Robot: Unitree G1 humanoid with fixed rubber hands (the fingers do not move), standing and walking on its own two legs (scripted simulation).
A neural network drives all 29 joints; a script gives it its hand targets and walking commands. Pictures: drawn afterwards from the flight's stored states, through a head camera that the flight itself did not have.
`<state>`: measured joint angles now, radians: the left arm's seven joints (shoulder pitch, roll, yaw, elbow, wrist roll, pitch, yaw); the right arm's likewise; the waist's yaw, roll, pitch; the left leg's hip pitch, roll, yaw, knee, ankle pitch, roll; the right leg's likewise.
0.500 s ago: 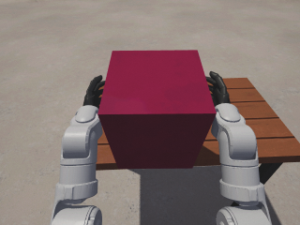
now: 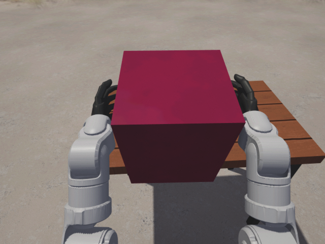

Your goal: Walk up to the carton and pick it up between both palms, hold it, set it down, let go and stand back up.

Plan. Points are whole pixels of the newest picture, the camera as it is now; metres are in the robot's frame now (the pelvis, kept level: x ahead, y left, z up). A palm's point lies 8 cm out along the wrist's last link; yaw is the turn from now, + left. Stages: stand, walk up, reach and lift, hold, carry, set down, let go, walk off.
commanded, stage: hold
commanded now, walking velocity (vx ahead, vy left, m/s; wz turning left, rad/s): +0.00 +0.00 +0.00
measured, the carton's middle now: (172, 121) +0.34 +0.00 +0.17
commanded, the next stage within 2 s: set down in 0.28 s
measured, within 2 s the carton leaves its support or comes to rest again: neither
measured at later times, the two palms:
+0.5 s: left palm (117, 111) +0.35 +0.12 +0.20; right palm (250, 109) +0.34 -0.18 +0.21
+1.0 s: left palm (116, 116) +0.40 +0.15 +0.14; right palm (228, 115) +0.39 -0.15 +0.15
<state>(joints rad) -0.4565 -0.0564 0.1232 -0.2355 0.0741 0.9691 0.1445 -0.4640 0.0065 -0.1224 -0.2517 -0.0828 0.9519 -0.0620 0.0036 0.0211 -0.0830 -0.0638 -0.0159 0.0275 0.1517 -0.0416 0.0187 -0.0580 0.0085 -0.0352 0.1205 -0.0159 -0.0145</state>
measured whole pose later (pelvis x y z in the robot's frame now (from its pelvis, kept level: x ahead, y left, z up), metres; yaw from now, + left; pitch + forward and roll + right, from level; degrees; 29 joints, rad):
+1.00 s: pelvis +0.02 +0.00 +0.00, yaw +1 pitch +9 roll +0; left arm -0.56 0.00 0.17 0.17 0.07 0.60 0.08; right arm -0.52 0.08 -0.19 0.03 -0.11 0.63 -0.11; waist -0.03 0.00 -0.11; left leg -0.24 -0.03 0.01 0.10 -0.01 0.03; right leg -0.25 0.00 -0.04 0.09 0.00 -0.01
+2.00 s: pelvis +0.05 -0.01 +0.00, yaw +1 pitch +4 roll +0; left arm -0.91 0.05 0.40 0.87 0.29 0.42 -0.02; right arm -0.91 0.07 -0.50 0.76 -0.33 0.45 -0.04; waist -0.04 -0.01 -0.22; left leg -0.02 -0.01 -0.01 -0.08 0.02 0.01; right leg -0.02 0.02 -0.06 -0.09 0.03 -0.03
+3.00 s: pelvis +0.06 +0.01 +0.00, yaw +0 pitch +15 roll +0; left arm -0.69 -0.08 0.36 0.66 0.29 0.18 0.03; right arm -0.62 0.11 -0.44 0.55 -0.33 0.20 -0.01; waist -0.04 0.01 -0.26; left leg -0.20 -0.04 0.02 -0.09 0.04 0.04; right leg -0.21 0.00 -0.02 -0.09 0.05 0.00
